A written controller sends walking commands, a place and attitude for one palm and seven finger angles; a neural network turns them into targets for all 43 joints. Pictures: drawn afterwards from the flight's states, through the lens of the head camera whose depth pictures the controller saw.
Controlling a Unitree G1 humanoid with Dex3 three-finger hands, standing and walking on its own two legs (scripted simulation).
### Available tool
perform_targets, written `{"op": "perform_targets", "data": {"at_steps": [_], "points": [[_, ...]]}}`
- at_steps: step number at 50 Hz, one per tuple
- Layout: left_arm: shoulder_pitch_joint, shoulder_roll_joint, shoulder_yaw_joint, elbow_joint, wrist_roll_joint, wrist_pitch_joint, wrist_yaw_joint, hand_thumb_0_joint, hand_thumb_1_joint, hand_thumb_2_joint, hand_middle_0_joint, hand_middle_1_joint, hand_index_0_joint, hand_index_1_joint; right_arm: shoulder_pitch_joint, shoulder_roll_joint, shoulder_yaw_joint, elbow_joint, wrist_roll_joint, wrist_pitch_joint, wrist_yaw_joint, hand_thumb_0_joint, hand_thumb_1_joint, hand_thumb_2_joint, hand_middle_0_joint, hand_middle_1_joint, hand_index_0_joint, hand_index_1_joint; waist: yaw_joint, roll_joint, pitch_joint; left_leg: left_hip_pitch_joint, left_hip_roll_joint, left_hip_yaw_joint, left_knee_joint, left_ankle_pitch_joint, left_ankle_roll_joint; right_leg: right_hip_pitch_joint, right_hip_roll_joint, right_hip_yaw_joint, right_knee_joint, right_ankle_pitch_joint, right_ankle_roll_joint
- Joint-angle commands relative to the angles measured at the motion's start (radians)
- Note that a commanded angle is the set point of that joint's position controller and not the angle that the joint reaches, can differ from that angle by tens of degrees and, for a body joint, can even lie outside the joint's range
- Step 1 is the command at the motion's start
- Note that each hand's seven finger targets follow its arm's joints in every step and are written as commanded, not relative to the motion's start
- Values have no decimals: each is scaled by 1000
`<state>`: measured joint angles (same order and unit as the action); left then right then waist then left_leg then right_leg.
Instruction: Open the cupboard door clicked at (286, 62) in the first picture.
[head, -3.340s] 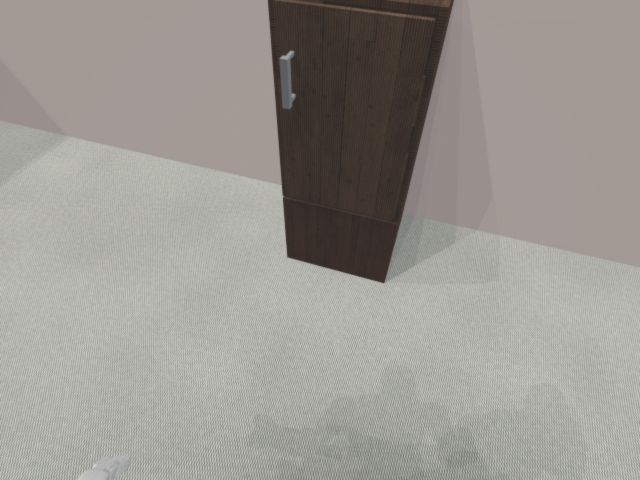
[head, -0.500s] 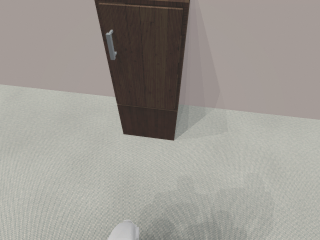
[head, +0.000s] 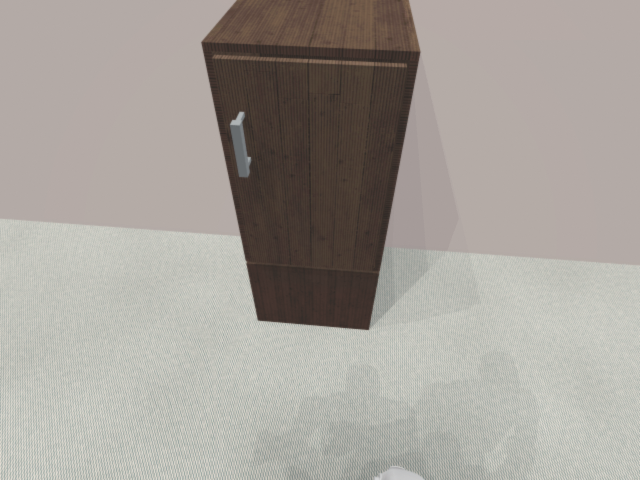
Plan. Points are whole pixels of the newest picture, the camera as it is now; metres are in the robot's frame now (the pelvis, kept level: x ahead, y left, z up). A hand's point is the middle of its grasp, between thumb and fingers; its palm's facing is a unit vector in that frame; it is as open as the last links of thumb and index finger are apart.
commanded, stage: take the last steps up to it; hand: left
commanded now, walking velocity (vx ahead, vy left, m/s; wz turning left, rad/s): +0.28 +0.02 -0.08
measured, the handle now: (242, 144) +0.76 +0.20 +0.02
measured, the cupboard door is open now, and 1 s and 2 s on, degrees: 0 0 0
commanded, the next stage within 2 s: come to a stop and stand still in 0.26 s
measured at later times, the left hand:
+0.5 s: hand (222, 433) +0.23 +0.17 -0.17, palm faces +0.03 -0.97 -0.23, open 7.2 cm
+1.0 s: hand (201, 446) +0.21 +0.19 -0.17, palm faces -0.01 -0.97 -0.25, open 7.4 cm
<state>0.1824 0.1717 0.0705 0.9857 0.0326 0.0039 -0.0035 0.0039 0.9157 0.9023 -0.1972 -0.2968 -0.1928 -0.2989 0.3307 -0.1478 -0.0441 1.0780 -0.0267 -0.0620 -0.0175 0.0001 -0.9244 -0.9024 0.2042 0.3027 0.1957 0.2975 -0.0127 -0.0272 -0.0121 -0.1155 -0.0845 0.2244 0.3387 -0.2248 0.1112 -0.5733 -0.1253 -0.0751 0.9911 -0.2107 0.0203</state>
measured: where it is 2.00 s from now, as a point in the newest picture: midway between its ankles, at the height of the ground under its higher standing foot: outside the picture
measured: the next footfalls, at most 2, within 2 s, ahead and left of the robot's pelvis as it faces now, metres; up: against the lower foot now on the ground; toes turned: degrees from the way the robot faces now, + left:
right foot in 0.26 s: +0.21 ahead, -0.13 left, +0.00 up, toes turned -10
left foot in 0.60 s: +0.31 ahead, +0.12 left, +0.00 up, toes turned +5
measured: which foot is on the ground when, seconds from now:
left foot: down 0.00-0.28, up 0.30-0.58, down 0.60-1.00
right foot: up 0.00-0.24, down 0.26-0.62, up 0.64-1.00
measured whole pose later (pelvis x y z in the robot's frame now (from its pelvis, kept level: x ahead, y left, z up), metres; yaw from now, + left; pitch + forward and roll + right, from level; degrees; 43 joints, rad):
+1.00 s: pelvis +0.15 -0.01 -0.01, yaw -3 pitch -1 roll +0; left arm 0.23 0.21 0.06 0.98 0.02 0.06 0.02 0.01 0.91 0.90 -0.20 -0.30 -0.20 -0.30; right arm 0.14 -0.16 -0.06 0.97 -0.03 0.03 -0.02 0.00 -0.90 -0.90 0.21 0.30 0.20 0.30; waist -0.01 0.01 0.06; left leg -0.38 0.08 0.11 0.46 -0.07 0.01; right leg -0.26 -0.04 -0.04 0.73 -0.47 0.02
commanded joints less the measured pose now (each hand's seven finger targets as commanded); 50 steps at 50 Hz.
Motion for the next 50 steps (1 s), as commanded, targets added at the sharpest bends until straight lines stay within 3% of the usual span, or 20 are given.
{"op": "perform_targets", "data": {"at_steps": [1, 8, 10, 12, 13, 14, 15, 18, 21, 24, 28, 29, 30, 31, 32, 33, 37, 40, 46, 50], "points": [[-24, 36, 8, -58, 2, -4, -8, 0, 900, 900, -200, -300, -200, -300, 100, -116, -19, -18, 3, -21, -6, 0, -900, -900, 200, 300, 200, 300, -7, 0, 142, 29, 377, -302, -230, 17, 78, -87, -24, 36, -112, 10, -1], [-118, 4, -9, -90, -2, -28, -4, 0, 900, 900, -200, -300, -200, -300, 219, -95, -5, 46, -5, -14, -14, 0, -900, -900, 200, 300, 200, 300, -51, 65, 110, 182, 361, -214, -60, 488, 64, -6, 42, -36, -297, -88, -38], [-64, 2, -10, -69, -3, -36, -1, 0, 900, 900, -200, -300, -200, -300, 211, -97, -2, 55, -2, -11, -15, 0, -900, -900, 200, 300, 200, 300, -19, 97, 81, 178, 334, -160, 26, 676, 33, 108, 90, -78, -380, -86, -58], [122, 37, 0, -4, -3, -52, 4, 0, 900, 900, -200, -300, -200, -300, 173, -108, -1, 49, 15, -12, -14, 0, -900, -900, 200, 300, 200, 300, 68, 92, -25, 72, 285, -98, 251, 763, -24, 424, 109, -80, -505, 88, -84], [253, 108, 18, 36, 1, -65, 15, 0, 900, 900, -200, -300, -200, -300, 161, -84, 0, 30, 27, -17, -6, 0, -900, -900, 200, 300, 200, 300, 113, -4, -109, -157, 235, -68, 443, 548, -61, 690, -43, 94, -497, 236, -143], [371, 204, 43, 63, -6, -72, 23, 0, 900, 900, -200, -300, -200, -300, 161, -46, 5, -5, 28, -25, -3, 0, -900, -900, 200, 300, 200, 300, 131, -169, -188, -418, 97, -23, 729, -159, -113, 902, -316, 459, -566, 522, -286], [372, 216, 40, 73, -20, -71, 27, 0, 900, 900, -200, -300, -200, -300, 112, -81, -1, -13, 20, -15, -9, 0, -900, -900, 200, 300, 200, 300, 137, -63, -174, -470, 108, -145, 903, -371, -102, 853, -376, 485, -609, 600, -357], [164, 102, 12, 37, -17, -68, 38, 0, 900, 900, -200, -300, -200, -300, 23, -23, -5, -27, 12, 19, 2, 0, -900, -900, 200, 300, 200, 300, 51, 66, 60, -456, 206, -225, 875, -211, -104, 466, -265, 280, -720, 341, -257], [61, 46, -10, 9, -3, -64, 47, 0, 900, 900, -200, -300, -200, -300, 109, 38, 12, 1, 10, 56, -2, 0, -900, -900, 200, 300, 200, 300, -25, -13, 61, -286, 196, -187, 612, -166, -143, 304, -172, 48, -690, 622, -181], [43, 98, 2, -2, -4, -37, 52, 0, 900, 900, -200, -300, -200, -300, 89, 25, 8, -20, 21, 72, -1, 0, -900, -900, 200, 300, 200, 300, -16, -116, 29, -228, 154, -147, 437, -62, -152, 311, -125, -1, -609, 631, -167], [45, 143, 19, -12, -8, -2, 49, 0, 900, 900, -200, -300, -200, -300, 43, -52, -20, -60, 14, 81, -2, 0, -900, -900, 200, 300, 200, 300, -16, -136, 10, -140, 137, -131, 216, 118, -155, 337, -103, 12, -476, 490, -125], [56, 125, 17, -18, -12, 6, 50, 0, 900, 900, -200, -300, -200, -300, 55, -87, -26, -58, 10, 75, -4, 0, -900, -900, 200, 300, 200, 300, -19, -58, -18, -39, 182, -159, 152, 350, -141, 285, -68, 3, -400, 361, -88], [97, 87, 8, -29, -20, 13, 48, 0, 900, 900, -200, -300, -200, -300, 65, -159, -37, -72, 5, 65, -8, 0, -900, -900, 200, 300, 200, 300, -17, 142, -67, 62, 355, -329, 127, 760, -68, 193, 23, -47, -281, 88, -22], [141, 64, 0, -30, -31, 18, 51, 0, 900, 900, -200, -300, -200, -300, 63, -222, -44, -84, 7, 65, -13, 0, -900, -900, 200, 300, 200, 300, -18, 302, -110, 62, 514, -467, 61, 1031, 55, 177, 110, -36, -57, -404, 9], [128, 81, 3, -27, -27, 25, 58, 0, 900, 900, -200, -300, -200, -300, 37, -233, -42, -93, 5, 71, -23, 0, -900, -900, 200, 300, 200, 300, -26, 226, -106, -27, 530, -452, 49, 941, 108, 212, 120, 62, 109, -476, -3], [123, 69, 4, -20, -23, 35, 60, 0, 900, 900, -200, -300, -200, -300, -19, -222, -40, -106, 3, 69, -32, 0, -900, -900, 200, 300, 200, 300, -9, 260, -69, -83, 517, -440, 40, 870, 111, 170, 103, 104, 183, -455, -2], [138, 97, 18, -19, -16, 39, 43, 0, 900, 900, -200, -300, -200, -300, -136, -185, -34, -155, 1, 70, -37, 0, -900, -900, 200, 300, 200, 300, 9, 162, -79, -7, 419, -319, 62, 700, 72, 69, 109, 122, 277, -276, 21], [122, 102, 20, -36, -15, 50, 33, 0, 900, 900, -200, -300, -200, -300, -128, -183, -39, -155, 5, 67, -36, 0, -900, -900, 200, 300, 200, 300, -3, 161, -104, 0, 413, -316, 28, 551, 65, 96, 102, 113, 210, -248, 32], [117, 71, 4, -51, -10, 53, 20, 0, 900, 900, -200, -300, -200, -300, -141, -203, -54, -151, -5, 82, -16, 0, -900, -900, 200, 300, 200, 300, -16, 235, -49, -110, 394, -367, -101, -59, 41, 243, 88, 27, -176, -297, 5], [289, 74, 5, 11, -11, 39, 22, 0, 900, 900, -200, -300, -200, -300, -159, -191, -62, -148, -1, 98, -3, 0, -900, -900, 200, 300, 200, 300, 50, 167, -27, -293, 288, -283, -87, -270, -59, 511, 119, -37, -565, -114, -29]]}}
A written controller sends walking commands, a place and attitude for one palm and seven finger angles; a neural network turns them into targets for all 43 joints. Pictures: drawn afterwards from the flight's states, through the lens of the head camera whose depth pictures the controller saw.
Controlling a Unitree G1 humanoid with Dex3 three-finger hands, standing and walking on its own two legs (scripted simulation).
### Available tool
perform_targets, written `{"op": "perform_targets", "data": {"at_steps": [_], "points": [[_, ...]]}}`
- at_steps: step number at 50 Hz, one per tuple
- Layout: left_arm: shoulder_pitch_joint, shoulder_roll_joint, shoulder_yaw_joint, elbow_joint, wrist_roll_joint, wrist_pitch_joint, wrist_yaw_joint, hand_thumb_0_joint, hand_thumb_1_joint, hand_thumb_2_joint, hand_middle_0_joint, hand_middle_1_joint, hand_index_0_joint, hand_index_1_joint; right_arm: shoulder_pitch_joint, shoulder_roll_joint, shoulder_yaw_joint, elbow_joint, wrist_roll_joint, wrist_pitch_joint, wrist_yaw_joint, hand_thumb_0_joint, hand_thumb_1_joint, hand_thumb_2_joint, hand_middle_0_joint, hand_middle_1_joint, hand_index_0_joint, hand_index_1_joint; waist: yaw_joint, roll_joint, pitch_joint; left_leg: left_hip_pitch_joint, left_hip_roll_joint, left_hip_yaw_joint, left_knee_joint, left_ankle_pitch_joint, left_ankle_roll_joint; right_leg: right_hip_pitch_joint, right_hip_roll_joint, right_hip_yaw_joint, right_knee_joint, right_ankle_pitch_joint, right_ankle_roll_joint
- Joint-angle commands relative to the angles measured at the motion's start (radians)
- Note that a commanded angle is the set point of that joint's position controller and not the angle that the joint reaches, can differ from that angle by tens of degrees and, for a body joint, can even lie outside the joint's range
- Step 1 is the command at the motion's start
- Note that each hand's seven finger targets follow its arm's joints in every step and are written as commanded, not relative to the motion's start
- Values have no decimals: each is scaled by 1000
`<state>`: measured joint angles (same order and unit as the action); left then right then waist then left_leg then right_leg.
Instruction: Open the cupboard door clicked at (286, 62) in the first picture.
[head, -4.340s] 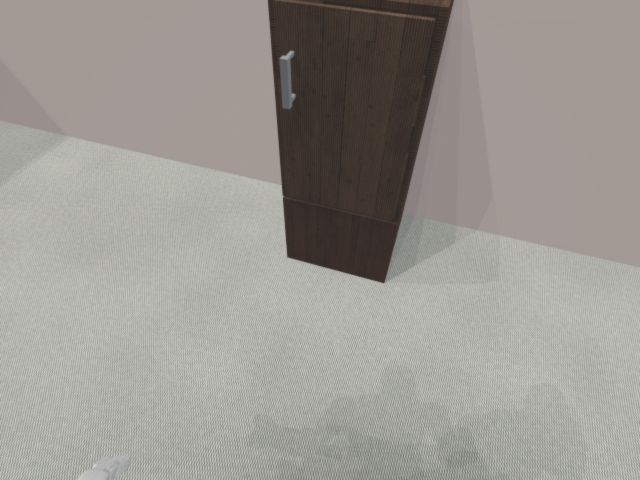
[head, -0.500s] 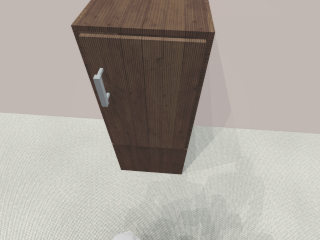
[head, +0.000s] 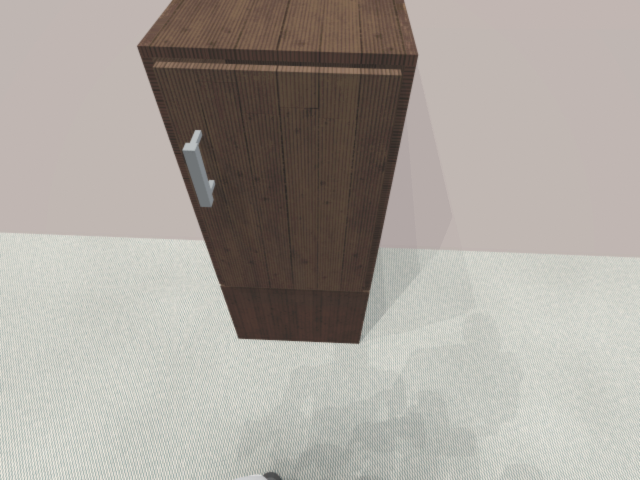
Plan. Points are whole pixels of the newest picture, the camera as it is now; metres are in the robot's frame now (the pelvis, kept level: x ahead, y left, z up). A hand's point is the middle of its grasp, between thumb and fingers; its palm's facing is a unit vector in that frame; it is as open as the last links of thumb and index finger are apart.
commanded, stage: come to a stop and stand still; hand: left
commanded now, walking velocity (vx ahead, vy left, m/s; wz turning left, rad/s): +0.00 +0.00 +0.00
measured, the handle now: (202, 169) +0.59 +0.24 +0.03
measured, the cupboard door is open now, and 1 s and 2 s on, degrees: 0 0 0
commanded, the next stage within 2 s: look again from close up in 0.94 s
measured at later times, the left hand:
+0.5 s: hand out of the picture -0.05 +0.12 -0.17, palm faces +0.09 -0.98 -0.17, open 7.3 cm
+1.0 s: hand out of the picture -0.09 +0.12 -0.17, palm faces +0.07 -0.99 -0.16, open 7.4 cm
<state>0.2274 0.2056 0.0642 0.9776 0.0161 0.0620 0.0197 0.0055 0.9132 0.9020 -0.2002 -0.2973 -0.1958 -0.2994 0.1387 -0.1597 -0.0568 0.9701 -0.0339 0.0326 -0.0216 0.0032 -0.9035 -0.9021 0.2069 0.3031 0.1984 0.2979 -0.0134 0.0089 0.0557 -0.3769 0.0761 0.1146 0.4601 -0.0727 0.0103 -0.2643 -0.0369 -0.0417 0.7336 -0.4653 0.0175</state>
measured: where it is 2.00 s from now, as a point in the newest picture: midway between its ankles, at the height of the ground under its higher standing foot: outside the picture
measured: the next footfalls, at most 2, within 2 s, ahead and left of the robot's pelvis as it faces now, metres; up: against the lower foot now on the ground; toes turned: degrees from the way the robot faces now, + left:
right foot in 0.04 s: +0.00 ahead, -0.13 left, +0.00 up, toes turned -4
left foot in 0.34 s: -0.04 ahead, +0.09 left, +0.00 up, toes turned +4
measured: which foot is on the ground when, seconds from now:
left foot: down 0.00-0.04, up 0.06-0.32, down 0.34-1.00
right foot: up 0.00-0.02, down 0.04-1.00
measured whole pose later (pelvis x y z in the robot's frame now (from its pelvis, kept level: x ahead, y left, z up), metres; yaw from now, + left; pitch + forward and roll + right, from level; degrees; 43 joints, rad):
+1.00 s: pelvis -0.07 -0.03 +0.01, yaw +0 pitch -1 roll +0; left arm 0.31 0.11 0.01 1.16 0.00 0.00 0.03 0.01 0.91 0.90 -0.20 -0.30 -0.20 -0.30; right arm 0.34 -0.11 0.00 1.17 -0.02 0.00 -0.04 0.00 -0.91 -0.90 0.20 0.30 0.19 0.30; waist 0.00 0.00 0.02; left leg -0.14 0.02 0.06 0.39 -0.22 -0.01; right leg -0.20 0.00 -0.08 0.39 -0.17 -0.04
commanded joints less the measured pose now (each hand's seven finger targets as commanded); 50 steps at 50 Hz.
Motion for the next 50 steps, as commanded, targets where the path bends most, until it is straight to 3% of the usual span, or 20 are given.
{"op": "perform_targets", "data": {"at_steps": [1, 2, 3, 4, 6, 8, 10, 12, 13, 14, 16, 17, 18, 19, 21, 24, 29, 33, 39, 50], "points": [[255, 87, 15, 15, 20, -27, 4, 0, 900, 900, -200, -300, -200, -300, 51, -124, -42, -43, 17, 10, 5, 0, -900, -900, 200, 300, 200, 300, 50, -45, -75, -83, 43, -102, -34, -421, -9, 183, -77, 67, -465, 74, -60], [174, 162, 19, -15, 26, -37, 9, 0, 900, 900, -200, -300, -200, -300, 45, -50, -25, -65, 25, 14, 11, 0, -900, -900, 200, 300, 200, 300, 29, -308, -2, -150, -50, -47, 169, -397, -55, 27, -286, 369, -611, -142, -143], [65, 169, 12, -53, 19, -36, 14, 0, 900, 900, -200, -300, -200, -300, 5, -86, -29, -71, 18, 18, 16, 0, -900, -900, 200, 300, 200, 300, 34, -231, 39, -75, -31, -112, 320, -403, -35, -165, -351, 374, -652, -202, -189], [-4, 137, 10, -64, 18, -47, 19, 0, 900, 900, -200, -300, -200, -300, 14, -79, -30, -57, 14, 21, 19, 0, -900, -900, 200, 300, 200, 300, 9, -217, 49, -54, -23, -152, 384, -358, -18, -209, -298, 318, -636, -147, -179], [-57, 95, 0, -56, 9, -57, 18, 0, 900, 900, -200, -300, -200, -300, 84, -75, -27, 2, 13, 24, 18, 0, -900, -900, 200, 300, 200, 300, -25, -191, 72, -37, -28, -132, 475, -279, -19, -187, -204, 186, -579, 24, -146], [-36, 65, -10, -35, 6, -69, 14, 0, 900, 900, -200, -300, -200, -300, 150, -61, -20, 35, 18, 13, 19, 0, -900, -900, 200, 300, 200, 300, -40, -142, 48, -33, -31, -105, 456, -251, -26, -105, -160, 108, -523, 189, -129], [40, 58, -14, -6, 5, -75, 12, 0, 900, 900, -200, -300, -200, -300, 142, -51, -12, 46, 17, 5, 13, 0, -900, -900, 200, 300, 200, 300, -4, -138, 25, -31, -31, -89, 378, -273, -35, -7, -162, 111, -492, 292, -137], [97, 63, -11, 25, 6, -78, 15, 0, 900, 900, -200, -300, -200, -300, 120, -47, -3, 44, 18, -4, 3, 0, -900, -900, 200, 300, 200, 300, 28, -155, -5, -14, -20, -83, 252, -329, -39, 81, -194, 154, -459, 391, -170], [113, 63, -11, 39, 6, -79, 15, 0, 900, 900, -200, -300, -200, -300, 116, -43, 1, 48, 20, -9, 1, 0, -900, -900, 200, 300, 200, 300, 39, -152, -19, 10, -20, -78, 179, -335, -39, 118, -195, 159, -439, 451, -175], [116, 63, -11, 52, 4, -80, 17, 0, 900, 900, -200, -300, -200, -300, 135, -35, 8, 62, 21, -15, -5, 0, -900, -900, 200, 300, 200, 300, 32, -138, -44, 56, -18, -82, 83, -305, -39, 138, -195, 167, -408, 511, -173], [107, 48, -17, 82, -11, -82, 18, 0, 900, 900, -200, -300, -200, -300, 201, -31, 21, 110, 24, -33, -15, 0, -900, -900, 200, 300, 200, 300, 12, -65, -93, 213, -8, -114, -108, -86, -26, 127, -153, 143, -348, 559, -122], [123, 25, -24, 92, -18, -85, 15, 0, 900, 900, -200, -300, -200, -300, 216, -50, 24, 125, 21, -48, -21, 0, -900, -900, 200, 300, 200, 300, 21, 1, -124, 276, 42, -156, -109, 98, -7, 121, -101, 105, -325, 579, -84], [137, 7, -26, 94, -19, -84, 15, 0, 900, 900, -200, -300, -200, -300, 209, -75, 20, 129, 23, -53, -26, 0, -900, -900, 200, 300, 200, 300, 35, 25, -149, 308, 84, -173, -64, 212, 8, 117, -79, 87, -328, 550, -65], [122, 3, -26, 97, -15, -80, 18, 0, 900, 900, -200, -300, -200, -300, 198, -83, 21, 134, 21, -48, -29, 0, -900, -900, 200, 300, 200, 300, 33, 21, -129, 290, 88, -148, -55, 169, 4, 104, -73, 87, -351, 495, -59], [94, 21, -29, 124, -18, -77, 15, 0, 900, 900, -200, -300, -200, -300, 195, -60, 32, 158, 21, -49, -34, 0, -900, -900, 200, 300, 200, 300, 26, 103, -106, 262, 71, -142, -81, 173, 3, 142, -78, 59, -342, 519, -53], [92, 20, -33, 140, -13, -70, 12, 0, 900, 900, -200, -300, -200, -300, 178, -42, 37, 161, 22, -39, -31, 0, -900, -900, 200, 300, 200, 300, 29, 66, 2, 181, 56, -140, -133, -52, -3, 118, -69, 74, -400, 375, -50], [104, 13, -39, 156, -9, -64, 10, 0, 900, 900, -200, -300, -200, -300, 200, -36, 41, 168, 18, -29, -27, 0, -900, -900, 200, 300, 200, 300, 22, -16, 96, 155, 23, -129, -157, -201, 1, 33, -69, 106, -471, 171, -44], [107, 10, -37, 150, -8, -68, 12, 0, 900, 900, -200, -300, -200, -300, 229, -38, 41, 166, 17, -30, -23, 0, -900, -900, 200, 300, 200, 300, 15, -44, 73, 171, 17, -125, -153, -201, 4, 21, -71, 113, -484, 134, -43], [121, 4, -36, 147, -9, -73, 12, 0, 900, 900, -200, -300, -200, -300, 241, -34, 44, 163, 16, -38, -22, 0, -900, -900, 200, 300, 200, 300, 17, -12, 32, 169, 19, -129, -158, -190, 5, 47, -71, 108, -465, 176, -45], [140, -11, -40, 154, -8, -76, 15, 0, 900, 900, -200, -300, -200, -300, 274, -21, 48, 171, 18, -46, -23, 0, -900, -900, 200, 300, 200, 300, 18, -4, 40, 149, 25, -137, -168, -179, 7, 51, -69, 94, -438, 228, -46]]}}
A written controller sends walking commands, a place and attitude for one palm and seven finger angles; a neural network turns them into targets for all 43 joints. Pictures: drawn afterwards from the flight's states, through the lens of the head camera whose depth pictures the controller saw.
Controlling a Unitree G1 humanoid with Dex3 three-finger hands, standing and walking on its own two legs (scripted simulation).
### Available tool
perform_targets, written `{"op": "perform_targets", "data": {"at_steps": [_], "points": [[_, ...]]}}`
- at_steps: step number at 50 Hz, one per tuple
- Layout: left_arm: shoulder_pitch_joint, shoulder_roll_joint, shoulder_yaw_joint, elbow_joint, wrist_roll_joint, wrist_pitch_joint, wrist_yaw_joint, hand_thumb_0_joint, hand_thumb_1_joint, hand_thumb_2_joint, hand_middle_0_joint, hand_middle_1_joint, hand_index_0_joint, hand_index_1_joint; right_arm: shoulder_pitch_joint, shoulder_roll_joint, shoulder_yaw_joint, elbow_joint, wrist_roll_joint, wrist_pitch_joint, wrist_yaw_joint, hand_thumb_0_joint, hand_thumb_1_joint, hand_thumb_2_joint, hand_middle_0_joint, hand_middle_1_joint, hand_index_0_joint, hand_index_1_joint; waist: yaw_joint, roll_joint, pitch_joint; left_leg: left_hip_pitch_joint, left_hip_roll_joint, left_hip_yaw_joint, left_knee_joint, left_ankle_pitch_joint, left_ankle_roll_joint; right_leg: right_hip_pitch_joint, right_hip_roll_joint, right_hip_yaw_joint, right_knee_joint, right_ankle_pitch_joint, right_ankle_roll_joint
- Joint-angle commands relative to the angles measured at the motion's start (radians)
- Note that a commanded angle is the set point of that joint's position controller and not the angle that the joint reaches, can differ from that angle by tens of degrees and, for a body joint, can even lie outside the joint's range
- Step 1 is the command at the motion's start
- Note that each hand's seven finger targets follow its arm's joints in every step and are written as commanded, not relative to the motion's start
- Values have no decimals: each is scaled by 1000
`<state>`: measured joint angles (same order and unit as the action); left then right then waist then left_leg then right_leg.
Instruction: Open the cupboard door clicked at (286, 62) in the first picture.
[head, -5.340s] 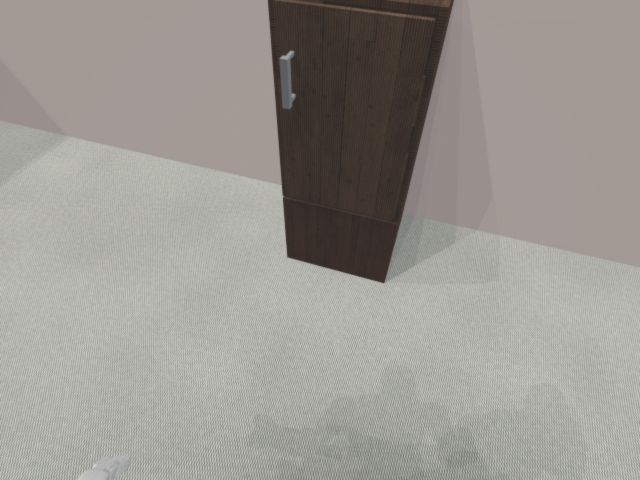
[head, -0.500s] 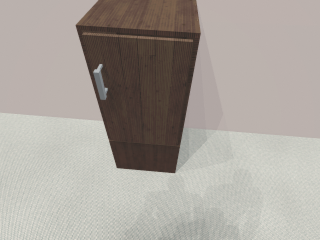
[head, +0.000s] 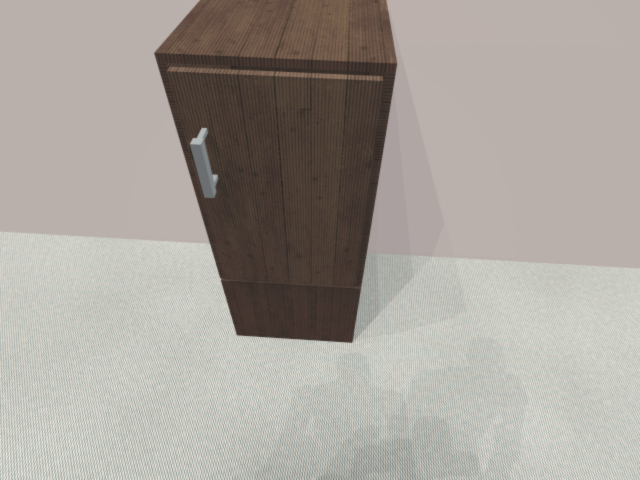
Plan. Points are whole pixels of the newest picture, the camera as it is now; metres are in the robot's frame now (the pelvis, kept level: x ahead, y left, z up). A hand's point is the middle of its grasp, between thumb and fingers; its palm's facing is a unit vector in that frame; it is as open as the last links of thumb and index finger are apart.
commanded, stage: look again from close up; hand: left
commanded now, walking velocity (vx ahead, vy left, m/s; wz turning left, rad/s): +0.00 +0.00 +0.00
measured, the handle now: (206, 163) +0.66 +0.27 +0.01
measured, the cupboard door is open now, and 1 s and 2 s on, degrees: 0 0 0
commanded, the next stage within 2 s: shuffle to correct the standing spot in 0.50 s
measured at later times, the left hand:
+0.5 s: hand out of the picture -0.01 +0.20 -0.18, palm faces +0.05 -0.98 -0.18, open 7.4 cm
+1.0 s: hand out of the picture -0.03 +0.20 -0.19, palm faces +0.12 -0.98 -0.14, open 7.4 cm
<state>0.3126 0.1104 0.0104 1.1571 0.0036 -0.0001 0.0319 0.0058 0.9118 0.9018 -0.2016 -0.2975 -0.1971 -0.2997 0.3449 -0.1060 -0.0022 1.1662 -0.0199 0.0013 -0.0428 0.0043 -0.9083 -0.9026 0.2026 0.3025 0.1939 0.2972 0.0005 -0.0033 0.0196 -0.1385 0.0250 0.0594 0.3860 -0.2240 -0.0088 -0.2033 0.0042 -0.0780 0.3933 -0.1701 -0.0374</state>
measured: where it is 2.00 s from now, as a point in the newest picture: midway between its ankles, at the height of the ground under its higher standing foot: outside the picture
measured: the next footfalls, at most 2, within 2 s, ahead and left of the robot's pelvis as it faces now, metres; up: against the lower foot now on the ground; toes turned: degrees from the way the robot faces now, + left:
right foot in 1.36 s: +0.21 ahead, -0.06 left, +0.00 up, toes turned -6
left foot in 1.82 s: +0.18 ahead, +0.14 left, +0.00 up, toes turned +1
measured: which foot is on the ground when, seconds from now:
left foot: down 0.00-1.00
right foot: down 0.00-1.00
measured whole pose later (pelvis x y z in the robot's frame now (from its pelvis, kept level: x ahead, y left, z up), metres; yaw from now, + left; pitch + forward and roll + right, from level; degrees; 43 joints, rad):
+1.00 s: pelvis +0.03 +0.04 -0.01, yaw +1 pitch -1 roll +0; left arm 0.43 0.12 0.04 1.09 0.02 -0.02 0.02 0.01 0.91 0.90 -0.20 -0.30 -0.20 -0.30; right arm 0.38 -0.13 -0.01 1.08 -0.03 -0.02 -0.01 0.01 -0.91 -0.90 0.20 0.30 0.19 0.30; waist 0.02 -0.03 -0.01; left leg -0.20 -0.02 0.07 0.58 -0.37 0.05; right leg -0.26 -0.05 -0.06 0.58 -0.31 0.00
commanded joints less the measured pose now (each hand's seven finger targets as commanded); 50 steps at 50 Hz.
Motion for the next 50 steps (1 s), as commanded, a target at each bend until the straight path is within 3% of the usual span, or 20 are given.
{"op": "perform_targets", "data": {"at_steps": [1, 2, 3, 4, 5, 6, 8, 13, 20, 26, 30, 33, 36, 39, 42, 45, 47, 48, 49, 50], "points": [[59, 82, 14, -25, 4, -15, 3, 0, 900, 900, -200, -300, -200, -300, 67, -75, -7, -24, 4, -16, -2, 0, -900, -900, 200, 300, 200, 300, 6, 10, 73, -89, 76, -82, -94, -27, 26, -7, -111, 129, -97, -63, 9], [127, 123, -3, -5, 19, -46, 43, 0, 900, 900, -200, -300, -200, -300, -75, -126, -5, -96, 11, -38, 19, 0, -900, -900, 200, 300, 200, 300, 51, 38, 105, -161, 85, -20, 118, 23, -6, -13, -165, 150, -31, 295, 14], [109, 157, -2, -3, 14, -59, 33, 0, 900, 900, -200, -300, -200, -300, -49, -95, 0, -131, 19, -33, 24, 0, -900, -900, 200, 300, 200, 300, 0, -4, 57, -131, 64, -33, 103, 1, -6, -3, -206, 146, -33, 366, -10], [94, 142, 7, -36, 15, -57, 28, 0, 900, 900, -200, -300, -200, -300, 50, -58, 1, -120, 6, -33, 17, 0, -900, -900, 200, 300, 200, 300, -20, 1, -47, -96, 34, -51, 89, -64, 10, 46, -207, 168, -9, 234, -24], [70, 134, 3, -43, 13, -53, 23, 0, 900, 900, -200, -300, -200, -300, 73, -65, 0, -110, 5, -35, 15, 0, -900, -900, 200, 300, 200, 300, -26, -12, -89, -83, 40, -59, 86, -16, 19, 36, -181, 146, 1, 117, -30], [47, 123, 1, -49, 10, -47, 19, 0, 900, 900, -200, -300, -200, -300, 79, -76, 0, -103, 4, -33, 15, 0, -900, -900, 200, 300, 200, 300, -27, -14, -81, -78, 51, -69, 76, 11, 24, 12, -157, 131, -3, -5, -28], [26, 116, 1, -69, 12, -35, 14, 0, 900, 900, -200, -300, -200, -300, 77, -87, -1, -115, 1, -32, 16, 0, -900, -900, 200, 300, 200, 300, -24, 21, -2, -118, 63, -94, 44, 11, 34, -44, -126, 111, 7, -110, -17], [45, 102, -2, -80, 14, -23, 7, 0, 900, 900, -200, -300, -200, -300, 59, -105, -1, -138, 1, -29, 14, 0, -900, -900, 200, 300, 200, 300, -5, 29, 119, -240, 70, -134, -44, -123, 47, -56, -100, 98, 20, -128, -6], [65, 95, 1, -97, 14, -21, 6, 0, 900, 900, -200, -300, -200, -300, 57, -122, -4, -137, 1, -37, 14, 0, -900, -900, 200, 300, 200, 300, 3, 2, 100, -230, 79, -145, -82, -106, 54, -10, -99, 85, 36, -23, 5], [75, 96, 2, -100, 13, -23, 4, 0, 900, 900, -200, -300, -200, -300, 49, -125, -4, -132, 3, -39, 13, 0, -900, -900, 200, 300, 200, 300, 2, 19, 59, -190, 76, -136, -78, -72, 53, 9, -108, 89, 25, -1, 8], [79, 97, 2, -97, 14, -22, 3, 0, 900, 900, -200, -300, -200, -300, 43, -122, -4, -125, 5, -37, 12, 0, -900, -900, 200, 300, 200, 300, 2, 31, 74, -198, 74, -131, -83, -101, 50, 3, -110, 90, 15, -16, 8], [91, 98, 7, -97, 23, -20, -1, 0, 900, 900, -200, -300, -200, -300, 58, -138, -9, -120, -1, -28, 16, 0, -900, -900, 200, 300, 200, 300, 1, 36, 68, -204, 78, -142, -96, -289, 61, -15, -97, 75, 43, -183, -1], [107, 91, 15, -102, 31, -17, -10, 0, 900, 900, -200, -300, -200, -300, 46, -148, -18, -128, -6, -20, 20, 0, -900, -900, 200, 300, 200, 300, 12, 65, 122, -266, 90, -160, -124, -433, 81, -45, -80, 60, 70, -278, -5], [139, 96, 25, -103, 30, -23, -13, 0, 900, 900, -200, -300, -200, -300, 39, -133, -19, -140, -6, -21, 24, 0, -900, -900, 200, 300, 200, 300, 21, -26, 154, -297, 55, -127, -43, -391, 82, -54, -104, 136, 27, -344, -26], [174, 129, 40, -96, 22, -35, -10, 0, 900, 900, -200, -300, -200, -300, 56, -93, -10, -144, -6, -32, 28, 0, -900, -900, 200, 300, 200, 300, 21, -124, 124, -307, -23, -23, 134, -227, 60, -13, -195, 275, -67, -403, -79], [189, 160, 58, -97, 21, -38, -1, 0, 900, 900, -200, -300, -200, -300, 53, -70, -12, -152, -6, -34, 34, 0, -900, -900, 200, 300, 200, 300, 16, -176, 108, -278, -26, 18, 241, -188, 55, -45, -278, 353, -154, -470, -124], [150, 147, 59, -110, 23, -38, -2, 0, 900, 900, -200, -300, -200, -300, 88, -63, -8, -139, -4, -43, 36, 0, -900, -900, 200, 300, 200, 300, -11, -125, 102, -156, -20, 13, 125, -150, 57, -111, -239, 263, -89, -368, -110], [126, 129, 53, -118, 23, -36, -4, 0, 900, 900, -200, -300, -200, -300, 125, -70, -8, -122, -2, -47, 36, 0, -900, -900, 200, 300, 200, 300, -27, -53, 111, -86, -10, -5, 63, -133, 57, -166, -179, 181, -12, -326, -85], [104, 96, 47, -124, 24, -33, -9, 0, 900, 900, -200, -300, -200, -300, 182, -99, -14, -98, -3, -55, 32, 0, -900, -900, 200, 300, 200, 300, -46, 87, 111, -34, 61, -106, -9, -89, 75, -218, -104, 85, 126, -267, -53], [76, 56, 37, -138, 26, -34, -15, 0, 900, 900, -200, -300, -200, -300, 249, -151, -25, -73, -5, -62, 23, 0, -900, -900, 200, 300, 200, 300, -67, 262, 97, 69, 201, -291, -98, 24, 132, -334, -30, -35, 346, -230, -14]]}}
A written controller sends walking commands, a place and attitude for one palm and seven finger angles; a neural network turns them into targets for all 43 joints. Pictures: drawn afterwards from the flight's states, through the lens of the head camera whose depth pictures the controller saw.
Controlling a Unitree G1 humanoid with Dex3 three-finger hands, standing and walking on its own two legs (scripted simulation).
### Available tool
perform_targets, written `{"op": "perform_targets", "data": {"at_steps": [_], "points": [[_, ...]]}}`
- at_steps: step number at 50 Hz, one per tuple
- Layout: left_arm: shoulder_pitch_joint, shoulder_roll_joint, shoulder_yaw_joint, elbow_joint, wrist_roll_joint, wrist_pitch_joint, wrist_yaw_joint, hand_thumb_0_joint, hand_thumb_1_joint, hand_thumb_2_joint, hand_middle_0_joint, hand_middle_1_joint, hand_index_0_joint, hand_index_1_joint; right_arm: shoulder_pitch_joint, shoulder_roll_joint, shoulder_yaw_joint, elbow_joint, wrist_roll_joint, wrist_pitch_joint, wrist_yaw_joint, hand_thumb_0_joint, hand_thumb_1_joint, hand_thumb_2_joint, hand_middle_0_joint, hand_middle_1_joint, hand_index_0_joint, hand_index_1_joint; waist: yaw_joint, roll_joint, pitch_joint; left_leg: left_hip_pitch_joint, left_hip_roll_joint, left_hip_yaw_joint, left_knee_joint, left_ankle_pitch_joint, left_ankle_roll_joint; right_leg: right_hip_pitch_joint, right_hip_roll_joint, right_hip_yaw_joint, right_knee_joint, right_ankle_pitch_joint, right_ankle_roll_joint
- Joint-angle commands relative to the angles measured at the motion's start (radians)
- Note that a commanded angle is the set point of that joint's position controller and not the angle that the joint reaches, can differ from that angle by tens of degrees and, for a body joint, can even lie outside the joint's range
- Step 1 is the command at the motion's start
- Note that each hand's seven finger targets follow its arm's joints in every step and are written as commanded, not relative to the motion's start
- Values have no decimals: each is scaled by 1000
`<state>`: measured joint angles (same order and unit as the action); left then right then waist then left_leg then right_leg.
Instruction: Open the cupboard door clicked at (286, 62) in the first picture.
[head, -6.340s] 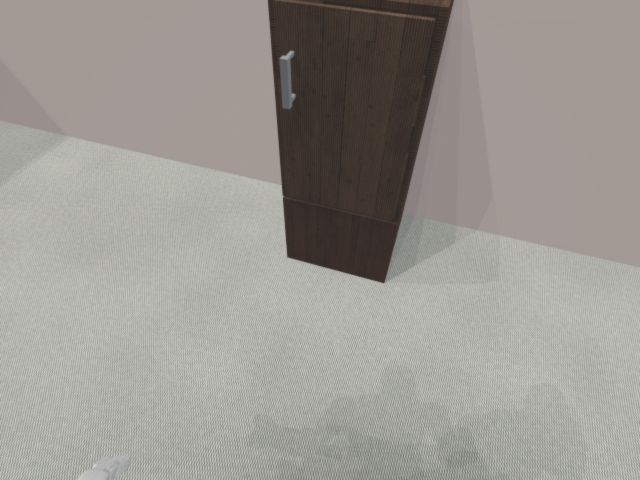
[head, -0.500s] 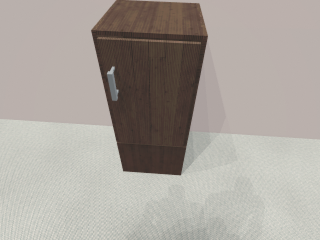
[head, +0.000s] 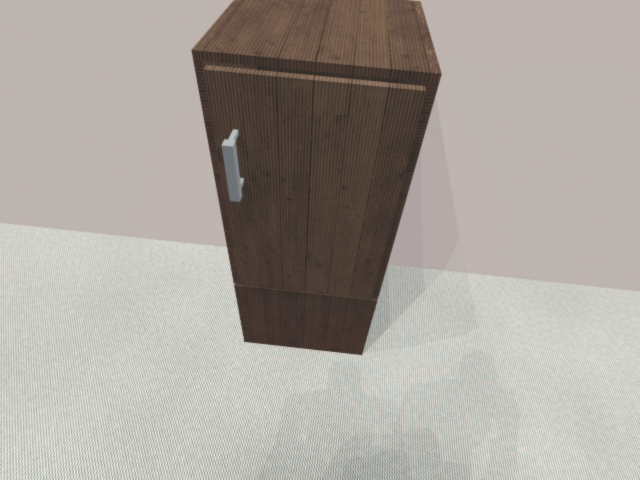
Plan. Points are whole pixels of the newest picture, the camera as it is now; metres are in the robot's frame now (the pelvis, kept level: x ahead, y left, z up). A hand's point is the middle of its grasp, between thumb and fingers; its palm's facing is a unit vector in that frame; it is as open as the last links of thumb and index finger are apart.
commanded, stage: shuffle to correct the standing spot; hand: left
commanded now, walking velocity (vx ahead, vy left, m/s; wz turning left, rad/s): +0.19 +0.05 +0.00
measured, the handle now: (235, 166) +0.64 +0.21 +0.03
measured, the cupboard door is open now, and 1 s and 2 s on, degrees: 0 0 0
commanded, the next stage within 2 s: come to a stop and stand still in 0.28 s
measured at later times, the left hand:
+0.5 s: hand (222, 462) +0.18 +0.15 -0.15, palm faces +0.08 -0.97 -0.22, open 7.3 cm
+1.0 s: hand out of the picture +0.07 +0.19 -0.17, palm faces +0.09 -0.98 -0.18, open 7.4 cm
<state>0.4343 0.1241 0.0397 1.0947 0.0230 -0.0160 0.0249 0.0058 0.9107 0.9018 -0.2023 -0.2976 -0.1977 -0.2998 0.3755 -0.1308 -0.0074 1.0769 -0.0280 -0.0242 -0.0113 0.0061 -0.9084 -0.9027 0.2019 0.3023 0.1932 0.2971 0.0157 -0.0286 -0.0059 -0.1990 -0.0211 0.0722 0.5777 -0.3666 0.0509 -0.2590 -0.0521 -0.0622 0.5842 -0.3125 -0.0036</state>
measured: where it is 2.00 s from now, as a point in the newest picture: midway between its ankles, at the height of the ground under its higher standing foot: outside the picture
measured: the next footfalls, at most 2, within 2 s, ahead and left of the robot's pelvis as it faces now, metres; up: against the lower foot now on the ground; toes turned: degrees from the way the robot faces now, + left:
right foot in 0.36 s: +0.19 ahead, -0.10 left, +0.00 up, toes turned -7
left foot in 0.82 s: +0.16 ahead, +0.10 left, +0.00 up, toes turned +0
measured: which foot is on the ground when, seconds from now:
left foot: down 0.00-0.38, up 0.40-0.80, down 0.82-1.00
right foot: down 0.00-0.00, up 0.02-0.34, down 0.36-0.82, up 0.84-1.00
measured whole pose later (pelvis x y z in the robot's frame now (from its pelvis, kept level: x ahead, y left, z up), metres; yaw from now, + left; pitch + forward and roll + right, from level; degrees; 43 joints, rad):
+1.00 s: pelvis +0.08 +0.02 +0.01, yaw +0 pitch +0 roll +1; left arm 0.32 0.16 0.04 1.03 0.03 0.04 0.03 0.01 0.91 0.90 -0.20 -0.30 -0.20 -0.30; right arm 0.21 -0.14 -0.02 0.98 -0.03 0.01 -0.03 0.00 -0.94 -0.90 0.20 0.30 0.20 0.30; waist 0.03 -0.05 0.02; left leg -0.29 -0.03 0.09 0.45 -0.16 0.06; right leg -0.36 -0.04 -0.03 0.83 -0.41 -0.01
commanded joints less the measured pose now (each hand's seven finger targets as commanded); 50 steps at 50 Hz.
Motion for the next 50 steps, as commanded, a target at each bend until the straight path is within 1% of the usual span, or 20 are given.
{"op": "perform_targets", "data": {"at_steps": [1, 4, 9, 13, 16, 17, 18, 19, 20, 22, 24, 26, 32, 36, 38, 39, 41, 42, 43, 50], "points": [[-107, 41, -1, -104, 11, -25, -6, 0, 900, 900, -200, -300, -200, -300, 268, -135, -22, 31, -1, -37, -23, 0, -900, -900, 200, 300, 200, 300, -106, 331, 163, 222, 330, -413, -327, 394, 145, -444, 43, -47, 320, -218, -37], [-159, 36, 5, -113, 1, -41, -17, 0, 900, 900, -200, -300, -200, -300, 219, -105, -7, 12, -2, -54, -30, 0, -900, -900, 200, 300, 200, 300, -76, 106, 141, 249, 347, -334, -256, 745, 220, -476, -29, 11, 442, -187, -44], [-210, 1, 0, -134, -2, -24, -34, 0, 900, 900, -200, -300, -200, -300, 161, -104, -8, 7, -1, -64, -31, 0, -900, -900, 200, 300, 200, 300, -45, 148, 106, 141, 243, -157, -310, 671, 159, -304, -11, -41, 270, -16, -31], [-255, 23, 6, -154, -3, -22, -34, 0, 900, 900, -200, -300, -200, -300, 162, -109, -15, 24, -3, -52, -27, 0, -900, -900, 200, 300, 200, 300, -41, 144, 117, 119, 240, -148, -293, 646, 153, -201, 19, -62, 120, 15, -46], [-112, 60, 20, -116, 1, -36, -27, 0, 900, 900, -200, -300, -200, -300, 146, -120, -19, 28, 10, -44, -23, 0, -900, -900, 200, 300, 200, 300, 38, 42, 36, 46, 197, -97, -118, 634, 103, 101, 45, -72, -68, 144, -50], [-10, 110, 34, -86, 4, -46, -19, 0, 900, 900, -200, -300, -200, -300, 139, -106, -18, 22, 19, -47, -17, 0, -900, -900, 200, 300, 200, 300, 82, -36, -31, -67, 153, -68, 33, 529, 71, 309, -24, 13, -81, 185, -75], [87, 193, 54, -66, 8, -53, -4, 0, 900, 900, -200, -300, -200, -300, 165, -58, -14, 0, 27, -49, -8, 0, -900, -900, 200, 300, 200, 300, 103, -240, -125, -307, 30, 14, 286, 84, 22, 527, -293, 353, -149, 226, -165], [132, 247, 62, -60, -8, -45, -3, 0, 900, 900, -200, -300, -200, -300, 148, -77, -21, -23, 18, -38, -8, 0, -900, -900, 200, 300, 200, 300, 101, -254, -152, -398, -14, -17, 563, -262, 0, 498, -445, 572, -285, 224, -264], [66, 219, 62, -78, -14, -36, 0, 0, 900, 900, -200, -300, -200, -300, 91, -82, -31, -34, 7, -30, -6, 0, -900, -900, 200, 300, 200, 300, 81, -134, -17, -466, 37, -76, 668, -187, -2, 378, -417, 520, -316, 176, -291], [-101, 133, 28, -117, -10, -44, 5, 0, 900, 900, -200, -300, -200, -300, 63, -51, -28, -11, 3, -2, 5, 0, -900, -900, 200, 300, 200, 300, -4, -94, 82, -355, 87, -85, 659, -42, -27, 44, -321, 328, -361, 204, -208], [-187, 94, 18, -146, -7, -37, 14, 0, 900, 900, -200, -300, -200, -300, 106, -18, -19, 9, 6, 32, 2, 0, -900, -900, 200, 300, 200, 300, -54, -84, 98, -239, 97, -69, 546, 20, -57, -104, -247, 140, -365, 368, -170], [-198, 123, 21, -152, -3, -26, 16, 0, 900, 900, -200, -300, -200, -300, 113, -3, -19, 4, 13, 50, -2, 0, -900, -900, 200, 300, 200, 300, -63, -79, 64, -177, 76, -41, 434, 39, -76, -130, -222, 68, -332, 455, -167], [-134, 207, 51, -155, 5, 3, 12, 0, 900, 900, -200, -300, -200, -300, -32, -48, -41, -81, 11, 64, 2, 0, -900, -900, 200, 300, 200, 300, 0, -69, 32, -229, 54, -25, 286, 13, -95, -31, -265, 157, -301, 332, -199], [-141, 217, 54, -162, 9, 15, 10, 0, 900, 900, -200, -300, -200, -300, -59, -57, -43, -111, 14, 52, 2, 0, -900, -900, 200, 300, 200, 300, -2, -100, 21, -137, 41, -19, 135, 20, -81, -48, -250, 176, -270, 231, -189], [-153, 200, 50, -166, 8, 23, 12, 0, 900, 900, -200, -300, -200, -300, 0, -48, -41, -96, 17, 40, -1, 0, -900, -900, 200, 300, 200, 300, -36, -97, 10, 9, 37, -9, -56, 131, -73, -116, -202, 150, -203, 121, -144], [-145, 169, 41, -168, 3, 28, 10, 0, 900, 900, -200, -300, -200, -300, 26, -72, -41, -89, 17, 31, -5, 0, -900, -900, 200, 300, 200, 300, -38, -3, -7, 72, 71, -34, -142, 174, -59, -127, -147, 112, -128, 78, -108], [-104, 86, 21, -176, -10, 35, 6, 0, 900, 900, -200, -300, -200, -300, -31, -175, -53, -137, 4, 22, -13, 0, -900, -900, 200, 300, 200, 300, -8, 321, 15, -34, 357, -363, -340, 347, 89, -183, 10, -25, 114, -203, -14], [-107, 90, 17, -170, -7, 35, 7, 0, 900, 900, -200, -300, -200, -300, -94, -173, -46, -157, 0, 27, -16, 0, -900, -900, 200, 300, 200, 300, 0, 226, 39, -156, 367, -340, -351, 289, 143, -113, 1, 23, 222, -209, -21], [-98, 77, 15, -154, -1, 41, 7, 0, 900, 900, -200, -300, -200, -300, -148, -140, -37, -162, 0, 18, -22, 0, -900, -900, 200, 300, 200, 300, 22, 251, 45, -211, 322, -308, -385, 223, 137, -80, -5, 43, 273, -188, -22], [-75, 59, -3, -93, 5, 34, -1, 0, 900, 900, -200, -300, -200, -300, -122, -140, -36, -133, 6, 17, -24, 0, -900, -900, 200, 300, 200, 300, -11, 123, -11, -8, 248, -246, -364, 146, 119, -101, -4, 36, 169, -141, 8]]}}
